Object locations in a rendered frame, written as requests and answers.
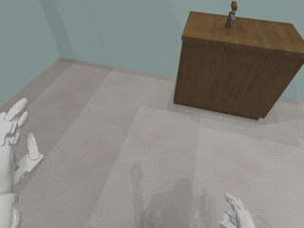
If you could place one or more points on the robot left hand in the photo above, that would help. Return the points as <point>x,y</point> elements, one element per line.
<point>11,124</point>

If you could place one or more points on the left robot forearm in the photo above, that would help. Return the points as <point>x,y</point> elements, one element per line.
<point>10,216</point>

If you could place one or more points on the tap lever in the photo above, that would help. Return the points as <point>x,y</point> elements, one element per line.
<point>232,19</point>

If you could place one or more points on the robot right hand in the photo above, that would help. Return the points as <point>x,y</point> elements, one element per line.
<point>241,219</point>

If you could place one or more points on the counter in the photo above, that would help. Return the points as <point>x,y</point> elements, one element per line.
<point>238,69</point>

